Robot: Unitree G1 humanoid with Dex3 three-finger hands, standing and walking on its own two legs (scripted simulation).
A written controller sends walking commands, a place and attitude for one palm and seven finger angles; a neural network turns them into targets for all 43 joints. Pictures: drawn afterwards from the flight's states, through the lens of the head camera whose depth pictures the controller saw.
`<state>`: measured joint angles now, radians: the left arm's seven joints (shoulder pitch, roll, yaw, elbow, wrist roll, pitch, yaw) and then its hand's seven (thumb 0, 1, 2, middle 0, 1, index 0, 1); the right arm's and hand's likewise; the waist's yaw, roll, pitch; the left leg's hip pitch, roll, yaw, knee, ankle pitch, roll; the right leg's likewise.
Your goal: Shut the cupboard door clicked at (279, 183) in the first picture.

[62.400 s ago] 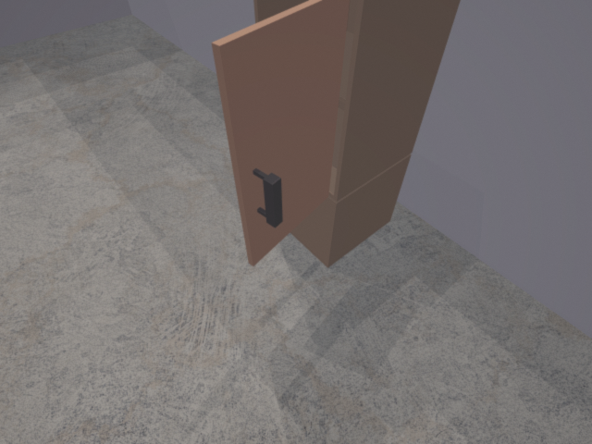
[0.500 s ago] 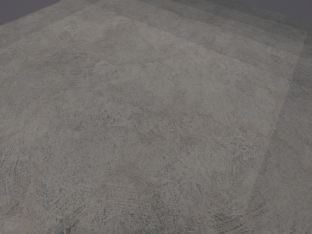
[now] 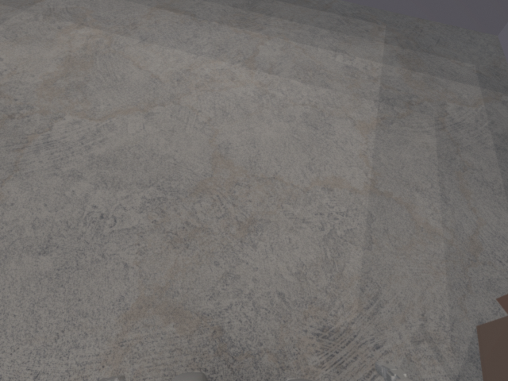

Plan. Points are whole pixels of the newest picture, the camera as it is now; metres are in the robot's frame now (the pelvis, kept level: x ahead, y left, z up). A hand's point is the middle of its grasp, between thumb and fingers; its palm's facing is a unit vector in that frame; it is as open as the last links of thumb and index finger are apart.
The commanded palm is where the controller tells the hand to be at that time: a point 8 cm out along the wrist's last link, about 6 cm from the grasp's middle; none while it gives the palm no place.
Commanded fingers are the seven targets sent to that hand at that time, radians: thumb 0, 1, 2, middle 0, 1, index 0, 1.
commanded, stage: turn to face it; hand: left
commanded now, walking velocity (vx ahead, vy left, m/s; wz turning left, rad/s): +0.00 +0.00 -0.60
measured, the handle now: out of the picture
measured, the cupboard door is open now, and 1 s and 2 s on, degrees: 37 37 37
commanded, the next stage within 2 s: take the last steps up to it in 1.82 s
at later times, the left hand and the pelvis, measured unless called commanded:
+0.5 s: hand (187, 345) +0.19 +0.12 -0.14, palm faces -0.29 -0.92 -0.28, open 7.4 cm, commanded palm none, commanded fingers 0.00 0.90 0.90 -0.20 -0.30 -0.20 -0.30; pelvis +0.02 -0.04 +0.01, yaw -18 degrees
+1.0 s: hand (190, 303) +0.26 +0.14 -0.16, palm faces -0.51 -0.83 -0.20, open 7.4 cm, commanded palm none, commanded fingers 0.00 0.90 0.90 -0.20 -0.30 -0.20 -0.30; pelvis +0.08 -0.01 +0.02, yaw -36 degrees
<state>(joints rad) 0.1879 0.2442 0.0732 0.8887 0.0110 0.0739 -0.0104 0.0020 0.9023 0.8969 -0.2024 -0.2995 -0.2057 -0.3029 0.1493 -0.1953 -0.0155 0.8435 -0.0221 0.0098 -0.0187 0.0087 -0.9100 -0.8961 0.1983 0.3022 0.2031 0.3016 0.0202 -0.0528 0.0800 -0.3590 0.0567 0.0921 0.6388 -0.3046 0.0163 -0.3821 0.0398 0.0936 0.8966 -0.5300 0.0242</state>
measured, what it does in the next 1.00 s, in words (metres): steps on the spot, turning right: right foot, then left foot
